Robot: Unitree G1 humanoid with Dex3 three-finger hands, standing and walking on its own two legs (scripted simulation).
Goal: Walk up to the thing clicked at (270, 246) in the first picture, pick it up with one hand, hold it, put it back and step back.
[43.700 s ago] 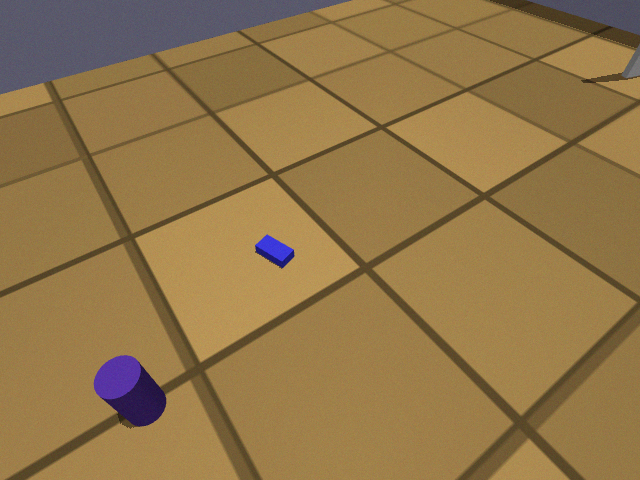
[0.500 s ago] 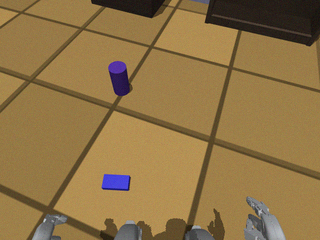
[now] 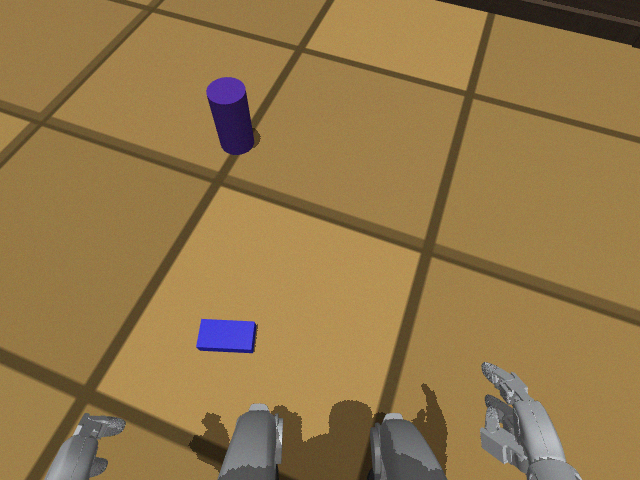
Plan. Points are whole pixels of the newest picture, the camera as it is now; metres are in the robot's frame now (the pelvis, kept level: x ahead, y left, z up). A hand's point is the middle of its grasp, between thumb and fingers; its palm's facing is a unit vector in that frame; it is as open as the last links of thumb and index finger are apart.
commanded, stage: rise first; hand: left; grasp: from above
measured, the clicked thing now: (227, 336) +0.45 +0.25 -0.62
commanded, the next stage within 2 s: none
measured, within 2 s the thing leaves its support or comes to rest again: neither
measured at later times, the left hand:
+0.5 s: hand (155, 396) +0.26 +0.31 -0.32, palm faces -0.46 -0.41 -0.79, open 14.2 cm
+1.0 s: hand (173, 365) +0.34 +0.32 -0.43, palm faces -0.47 -0.09 -0.88, open 14.2 cm
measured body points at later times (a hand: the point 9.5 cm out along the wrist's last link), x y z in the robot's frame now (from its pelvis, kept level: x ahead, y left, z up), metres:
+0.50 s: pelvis -0.06 +0.00 -0.18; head +0.15 +0.01 +0.22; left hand +0.28 +0.32 -0.27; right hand +0.12 -0.28 -0.31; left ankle +0.02 +0.13 -0.61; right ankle +0.00 -0.15 -0.61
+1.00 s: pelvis -0.09 +0.01 -0.29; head +0.13 +0.06 +0.10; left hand +0.36 +0.32 -0.38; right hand -0.02 -0.28 -0.40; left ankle +0.02 +0.13 -0.61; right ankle +0.00 -0.14 -0.61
